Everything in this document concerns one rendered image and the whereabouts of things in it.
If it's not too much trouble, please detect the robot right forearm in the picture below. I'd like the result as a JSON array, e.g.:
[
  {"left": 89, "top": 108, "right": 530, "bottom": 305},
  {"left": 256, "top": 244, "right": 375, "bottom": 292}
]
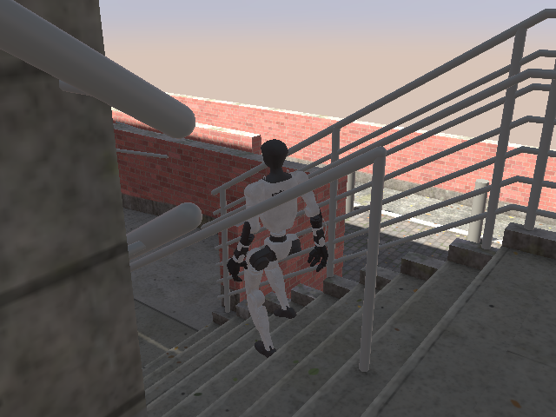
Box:
[{"left": 310, "top": 210, "right": 325, "bottom": 247}]

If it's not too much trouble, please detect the robot left forearm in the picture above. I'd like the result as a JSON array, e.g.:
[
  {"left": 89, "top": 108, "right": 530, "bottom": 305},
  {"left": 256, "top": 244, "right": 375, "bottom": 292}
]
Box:
[{"left": 232, "top": 222, "right": 255, "bottom": 263}]

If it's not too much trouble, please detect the robot right hand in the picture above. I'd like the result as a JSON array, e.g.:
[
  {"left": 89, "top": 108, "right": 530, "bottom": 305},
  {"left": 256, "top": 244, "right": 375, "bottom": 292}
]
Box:
[{"left": 308, "top": 245, "right": 328, "bottom": 272}]

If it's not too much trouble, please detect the right robot upper arm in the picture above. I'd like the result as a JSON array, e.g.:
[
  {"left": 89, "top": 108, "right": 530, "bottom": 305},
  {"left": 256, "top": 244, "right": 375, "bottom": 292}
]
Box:
[{"left": 290, "top": 171, "right": 320, "bottom": 217}]

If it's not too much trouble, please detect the robot left hand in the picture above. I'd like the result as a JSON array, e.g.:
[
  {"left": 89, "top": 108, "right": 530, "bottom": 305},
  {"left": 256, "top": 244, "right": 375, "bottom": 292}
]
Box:
[{"left": 227, "top": 257, "right": 248, "bottom": 281}]

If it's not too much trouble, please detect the humanoid robot head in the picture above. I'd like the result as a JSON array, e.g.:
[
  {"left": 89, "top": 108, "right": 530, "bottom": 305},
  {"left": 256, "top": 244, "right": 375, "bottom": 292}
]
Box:
[{"left": 261, "top": 139, "right": 292, "bottom": 183}]

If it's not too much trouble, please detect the left robot upper arm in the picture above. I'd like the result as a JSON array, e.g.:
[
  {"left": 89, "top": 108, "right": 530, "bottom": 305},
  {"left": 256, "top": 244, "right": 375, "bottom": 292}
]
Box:
[{"left": 244, "top": 181, "right": 263, "bottom": 234}]

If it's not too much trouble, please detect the robot right shin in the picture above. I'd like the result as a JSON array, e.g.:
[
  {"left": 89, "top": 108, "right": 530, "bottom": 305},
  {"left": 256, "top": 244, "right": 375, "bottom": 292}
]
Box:
[{"left": 264, "top": 261, "right": 290, "bottom": 310}]

